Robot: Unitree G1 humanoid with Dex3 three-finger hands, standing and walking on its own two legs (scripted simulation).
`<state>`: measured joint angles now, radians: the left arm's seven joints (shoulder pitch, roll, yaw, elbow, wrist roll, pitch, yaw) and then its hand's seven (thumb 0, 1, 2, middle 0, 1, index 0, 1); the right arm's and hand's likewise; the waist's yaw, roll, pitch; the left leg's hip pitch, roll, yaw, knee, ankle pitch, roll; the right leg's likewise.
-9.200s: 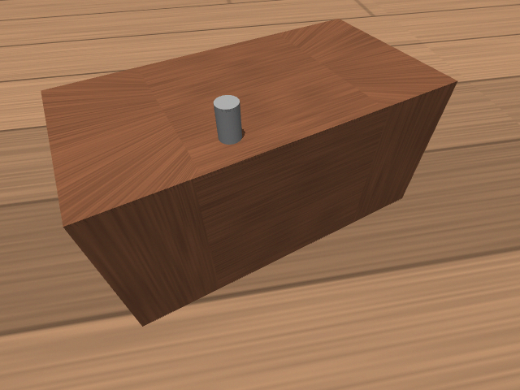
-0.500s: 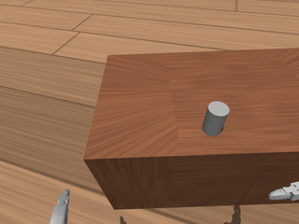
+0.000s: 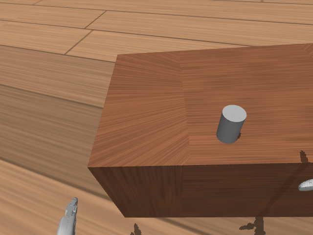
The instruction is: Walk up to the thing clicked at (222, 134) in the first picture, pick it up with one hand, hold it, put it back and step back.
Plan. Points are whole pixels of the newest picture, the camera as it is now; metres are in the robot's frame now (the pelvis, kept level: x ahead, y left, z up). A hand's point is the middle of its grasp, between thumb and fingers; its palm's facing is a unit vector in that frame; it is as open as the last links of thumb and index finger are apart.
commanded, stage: go down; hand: right
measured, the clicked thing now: (230, 125) +0.49 -0.21 -0.05
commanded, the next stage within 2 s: none
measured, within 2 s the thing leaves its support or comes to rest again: neither
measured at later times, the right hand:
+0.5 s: hand out of the picture +0.35 -0.37 +0.07, palm faces +0.19 +0.98 +0.03, open 17.6 cm
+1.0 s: hand out of the picture +0.37 -0.39 +0.07, palm faces +0.19 +0.98 +0.02, open 17.5 cm
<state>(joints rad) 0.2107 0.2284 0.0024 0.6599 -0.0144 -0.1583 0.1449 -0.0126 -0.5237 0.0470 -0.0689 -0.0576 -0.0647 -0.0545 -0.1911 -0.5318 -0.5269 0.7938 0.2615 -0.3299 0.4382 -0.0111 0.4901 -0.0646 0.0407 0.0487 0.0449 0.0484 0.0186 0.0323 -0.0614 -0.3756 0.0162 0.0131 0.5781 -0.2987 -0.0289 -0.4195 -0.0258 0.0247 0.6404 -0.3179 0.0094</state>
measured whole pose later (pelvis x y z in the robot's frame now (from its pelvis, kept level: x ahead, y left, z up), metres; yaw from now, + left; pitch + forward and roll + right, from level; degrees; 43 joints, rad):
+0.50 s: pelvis -0.01 +0.00 -0.02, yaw +0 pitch +12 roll +2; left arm 0.26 0.27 -0.05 0.55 -0.01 -0.21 0.16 -0.01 -0.52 0.05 -0.06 -0.06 -0.06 -0.05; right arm -0.48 -0.76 -0.65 1.08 0.28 -0.30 0.60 -0.01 0.56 -0.05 0.04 0.04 0.04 0.04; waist 0.09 0.04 -0.10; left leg -0.61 0.00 0.02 0.76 -0.35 -0.02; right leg -0.66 -0.04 0.04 0.83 -0.38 0.01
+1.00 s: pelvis -0.01 -0.01 -0.03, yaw +1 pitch +15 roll +4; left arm 0.28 0.25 -0.06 0.49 0.01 -0.22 0.13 -0.01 -0.53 0.07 -0.06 -0.05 -0.05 -0.06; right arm -0.54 -0.82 -0.66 1.10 0.24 -0.27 0.60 -0.01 0.55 -0.05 0.05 0.04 0.05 0.04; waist 0.11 0.03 -0.12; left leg -0.67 0.00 0.02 0.79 -0.37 -0.04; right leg -0.74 -0.04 0.04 0.90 -0.41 0.00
